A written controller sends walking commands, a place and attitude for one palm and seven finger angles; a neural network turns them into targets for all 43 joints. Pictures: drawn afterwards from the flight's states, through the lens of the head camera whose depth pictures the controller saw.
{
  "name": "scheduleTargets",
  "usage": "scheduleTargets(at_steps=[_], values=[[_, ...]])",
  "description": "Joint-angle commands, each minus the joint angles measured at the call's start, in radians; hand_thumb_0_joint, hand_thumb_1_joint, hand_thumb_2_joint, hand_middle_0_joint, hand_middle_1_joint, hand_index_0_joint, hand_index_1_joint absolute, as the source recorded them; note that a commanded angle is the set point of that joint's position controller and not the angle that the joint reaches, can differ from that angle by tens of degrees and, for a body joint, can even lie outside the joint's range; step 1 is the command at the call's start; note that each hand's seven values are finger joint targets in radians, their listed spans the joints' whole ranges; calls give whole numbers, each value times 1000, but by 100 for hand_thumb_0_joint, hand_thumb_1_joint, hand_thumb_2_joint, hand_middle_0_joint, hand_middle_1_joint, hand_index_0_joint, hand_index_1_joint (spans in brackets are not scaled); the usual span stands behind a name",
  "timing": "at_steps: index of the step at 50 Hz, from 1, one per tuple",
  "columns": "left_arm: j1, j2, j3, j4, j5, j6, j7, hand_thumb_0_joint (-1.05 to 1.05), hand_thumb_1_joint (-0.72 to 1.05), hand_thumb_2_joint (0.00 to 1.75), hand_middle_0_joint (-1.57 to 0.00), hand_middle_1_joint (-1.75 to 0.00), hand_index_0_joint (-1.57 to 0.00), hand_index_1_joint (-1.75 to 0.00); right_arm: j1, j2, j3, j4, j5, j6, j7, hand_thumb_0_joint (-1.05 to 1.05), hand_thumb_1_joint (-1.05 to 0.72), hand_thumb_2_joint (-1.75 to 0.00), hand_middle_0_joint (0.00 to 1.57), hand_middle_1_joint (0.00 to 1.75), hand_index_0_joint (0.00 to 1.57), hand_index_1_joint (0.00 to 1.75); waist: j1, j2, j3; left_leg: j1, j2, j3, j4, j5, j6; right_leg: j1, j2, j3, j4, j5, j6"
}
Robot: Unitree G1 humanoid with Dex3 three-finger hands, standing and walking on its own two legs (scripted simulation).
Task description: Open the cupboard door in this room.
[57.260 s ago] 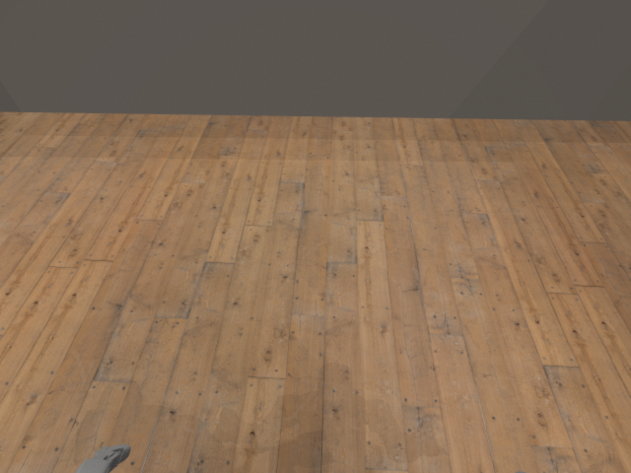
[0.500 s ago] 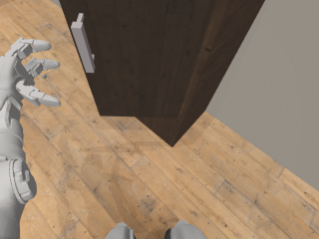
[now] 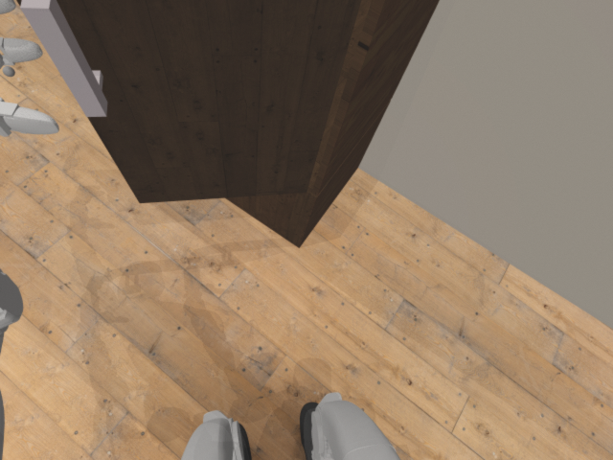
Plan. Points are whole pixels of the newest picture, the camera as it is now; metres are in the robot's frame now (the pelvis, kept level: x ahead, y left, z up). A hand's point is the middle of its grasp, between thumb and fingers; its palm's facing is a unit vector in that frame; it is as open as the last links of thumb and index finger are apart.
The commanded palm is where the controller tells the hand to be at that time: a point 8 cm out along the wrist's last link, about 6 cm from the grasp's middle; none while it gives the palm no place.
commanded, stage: move the hooked fingers beside the handle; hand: left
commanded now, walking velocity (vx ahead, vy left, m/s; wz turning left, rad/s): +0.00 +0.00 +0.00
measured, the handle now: (73, 49) +0.58 +0.20 +0.10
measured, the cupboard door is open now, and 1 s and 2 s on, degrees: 42 42 42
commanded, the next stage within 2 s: slide the fingers in behind the handle in 0.94 s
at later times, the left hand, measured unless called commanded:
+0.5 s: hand (4, 95) +0.52 +0.25 +0.10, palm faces -0.02 -1.00 +0.00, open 14.0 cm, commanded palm +0.51 +0.29 +0.10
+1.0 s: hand out of the picture +0.52 +0.26 +0.11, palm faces +0.00 -1.00 -0.01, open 14.0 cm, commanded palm +0.50 +0.30 +0.10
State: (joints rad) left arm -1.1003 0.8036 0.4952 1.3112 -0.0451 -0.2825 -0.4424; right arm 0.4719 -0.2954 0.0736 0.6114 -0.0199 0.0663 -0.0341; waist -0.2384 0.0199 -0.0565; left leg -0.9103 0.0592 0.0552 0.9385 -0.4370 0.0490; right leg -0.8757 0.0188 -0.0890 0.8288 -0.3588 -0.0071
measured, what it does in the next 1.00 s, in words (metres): stands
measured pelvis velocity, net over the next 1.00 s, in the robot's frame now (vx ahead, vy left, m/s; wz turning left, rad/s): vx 0.00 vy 0.00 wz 0.01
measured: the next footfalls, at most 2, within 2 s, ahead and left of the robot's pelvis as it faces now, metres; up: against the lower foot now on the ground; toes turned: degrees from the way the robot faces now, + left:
none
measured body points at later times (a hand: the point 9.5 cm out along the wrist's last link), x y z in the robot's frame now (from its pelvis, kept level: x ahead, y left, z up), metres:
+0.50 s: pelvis +0.01 +0.00 +0.01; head +0.15 +0.03 +0.43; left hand +0.51 +0.31 +0.10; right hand +0.02 -0.28 -0.09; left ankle -0.01 +0.08 -0.69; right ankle +0.01 -0.12 -0.69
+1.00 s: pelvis +0.00 +0.00 +0.00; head +0.14 +0.03 +0.42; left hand +0.51 +0.32 +0.11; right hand -0.05 -0.27 -0.09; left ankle -0.01 +0.08 -0.69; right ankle +0.01 -0.12 -0.69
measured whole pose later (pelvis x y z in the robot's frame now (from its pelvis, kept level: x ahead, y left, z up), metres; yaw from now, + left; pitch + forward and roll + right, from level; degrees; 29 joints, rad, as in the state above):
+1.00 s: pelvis +0.00 +0.00 +0.00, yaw +0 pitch +22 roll -4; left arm -1.03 0.79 0.48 1.30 -0.08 -0.30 -0.46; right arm 0.47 -0.29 0.08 0.61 -0.01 0.10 -0.03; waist -0.22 0.02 -0.06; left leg -0.89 0.06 0.04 0.95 -0.44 0.05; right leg -0.85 0.03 -0.10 0.83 -0.36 -0.01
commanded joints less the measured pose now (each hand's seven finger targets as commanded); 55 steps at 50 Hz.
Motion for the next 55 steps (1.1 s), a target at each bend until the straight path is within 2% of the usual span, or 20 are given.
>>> scheduleTargets(at_steps=[1, 5, 7, 10, 12, 16, 18, 21, 26, 29, 33, 35, 39, 40, 41, 44, 47, 51, 53, 55], values=[[-307, 302, 72, -251, -40, -63, -12, 0, -50, 30, -30, -120, -30, -120, 216, -203, -86, -41, 1, 8, -3, 0, -90, -90, 20, 30, 20, 30, 55, 224, -603, 507, -1, -120, -73, 646, -29, 223, 46, 42, -44, 399, -13], [-226, 335, 98, -283, -39, -42, -12, 0, -50, 30, -30, -120, -30, -120, 203, -203, -90, -65, 8, 29, 1, 0, -90, -90, 20, 30, 20, 30, 74, 179, -549, 440, -8, -97, -89, 613, -15, 287, 47, 48, -57, 440, -10], [-242, 294, 76, -339, -50, -54, -6, 0, -50, 30, -30, -120, -30, -120, 194, -195, -90, -75, 11, 34, 3, 0, -90, -90, 20, 30, 20, 30, 72, 208, -533, 472, -8, -98, -91, 647, -17, 272, 51, 44, -58, 447, -15], [-243, 314, 102, -360, -61, -73, 1, 0, -50, 30, -30, -120, -30, -120, 192, -197, -96, -67, 9, 34, 6, 0, -90, -90, 20, 30, 20, 30, 69, 206, -527, 494, -5, -101, -91, 647, -20, 269, 54, 46, -66, 439, -12], [-256, 247, 63, -387, -80, -91, -6, 0, -50, 30, -30, -120, -30, -120, 184, -192, -97, -66, 13, 34, 5, 0, -90, -90, 20, 30, 20, 30, 55, 209, -533, 536, -4, -103, -86, 674, -18, 250, 56, 45, -69, 443, -13], [-269, 155, -24, -287, -79, -64, -30, 0, -50, 30, -30, -120, -30, -120, 173, -191, -94, -33, 16, 34, 1, 0, -90, -90, 20, 30, 20, 30, 20, 186, -445, 514, -5, -110, -89, 602, -17, 186, 52, 39, -82, 379, -8], [-285, 139, -35, -282, -80, -58, -34, 0, -50, 30, -30, -120, -30, -120, 170, -190, -94, -27, 15, 33, -2, 0, -90, -90, 20, 30, 20, 30, 26, 236, -459, 558, -2, -121, -86, 639, -26, 155, 49, 33, -80, 363, -11], [-288, 106, -59, -274, -84, -54, -23, 0, -50, 30, -30, -120, -30, -120, 162, -187, -92, -27, 14, 30, -3, 0, -90, -90, 20, 30, 20, 30, 16, 191, -458, 536, -4, -122, -82, 617, -23, 154, 47, 34, -76, 359, -8], [-372, 171, -21, -266, -71, -74, 15, 0, -50, 30, -30, -120, -30, -120, 146, -191, -83, -31, 13, 22, -6, 0, -90, -90, 20, 30, 20, 30, 9, 166, -454, 472, -12, -122, -75, 538, -21, 170, 43, 41, -58, 344, -8], [-388, 272, 44, -290, -42, -99, 41, 0, -50, 30, -30, -120, -30, -120, 148, -193, -82, -38, 10, 16, -9, 0, -90, -90, 20, 30, 20, 30, 36, 211, -527, 480, -14, -125, -63, 557, -26, 202, 41, 47, -40, 357, -13], [-372, 296, 46, -289, -30, -105, 37, 0, -50, 30, -30, -120, -30, -120, 142, -191, -75, -50, 13, 16, -8, 0, -90, -90, 20, 30, 20, 30, 41, 221, -553, 474, -12, -122, -62, 567, -28, 224, 41, 50, -35, 373, -9], [-341, 256, 18, -256, -36, -87, 21, 0, -50, 30, -30, -120, -30, -120, 143, -191, -75, -51, 17, 18, -5, 0, -90, -90, 20, 30, 20, 30, 36, 216, -527, 465, -13, -116, -67, 539, -26, 213, 43, 47, -46, 355, -9], [-295, 278, 34, -205, -51, -58, -14, 0, -50, 30, -30, -120, -30, -120, 152, -200, -73, -54, 20, 23, -12, 0, -90, -90, 20, 30, 20, 30, 38, 159, -493, 397, -16, -106, -79, 471, -14, 243, 46, 50, -57, 342, -8], [-315, 252, 6, -199, -56, -50, -23, 0, -50, 30, -30, -120, -30, -120, 154, -200, -72, -52, 22, 22, -14, 0, -90, -90, 20, 30, 20, 30, 16, 134, -465, 372, -16, -102, -82, 434, -8, 234, 46, 53, -65, 328, -5], [-333, 274, 19, -206, -56, -51, -26, 0, -50, 30, -30, -120, -30, -120, 159, -202, -72, -48, 21, 21, -18, 0, -90, -90, 20, 30, 20, 30, 18, 128, -455, 353, -17, -104, -84, 419, -7, 243, 44, 54, -66, 323, -5], [-353, 274, 18, -242, -60, -72, -32, 0, -50, 30, -30, -120, -30, -120, 169, -202, -74, -42, 16, 18, -18, 0, -90, -90, 20, 30, 20, 30, 21, 191, -493, 413, -14, -112, -82, 446, -14, 206, 46, 51, -61, 307, -10], [-348, 244, 7, -233, -67, -84, -30, 0, -50, 30, -30, -120, -30, -120, 177, -201, -76, -35, 14, 16, -16, 0, -90, -90, 20, 30, 20, 30, 12, 186, -474, 425, -11, -117, -77, 453, -14, 169, 50, 44, -60, 287, -13], [-328, 272, 24, -205, -61, -70, -27, 0, -50, 30, -30, -120, -30, -120, 179, -207, -76, -31, 16, 14, -13, 0, -90, -90, 20, 30, 20, 30, 22, 179, -470, 398, -12, -116, -81, 412, -13, 174, 48, 47, -64, 255, -11], [-350, 291, 34, -246, -58, -75, -22, 0, -50, 30, -30, -120, -30, -120, 182, -205, -76, -32, 13, 14, -13, 0, -90, -90, 20, 30, 20, 30, 32, 235, -516, 435, -12, -118, -77, 456, -18, 175, 46, 47, -55, 280, -13], [-340, 261, 16, -265, -55, -78, -16, 0, -50, 30, -30, -120, -30, -120, 178, -201, -78, -33, 11, 14, -9, 0, -90, -90, 20, 30, 20, 30, 34, 234, -507, 460, -8, -123, -78, 470, -24, 157, 49, 38, -57, 274, -14]])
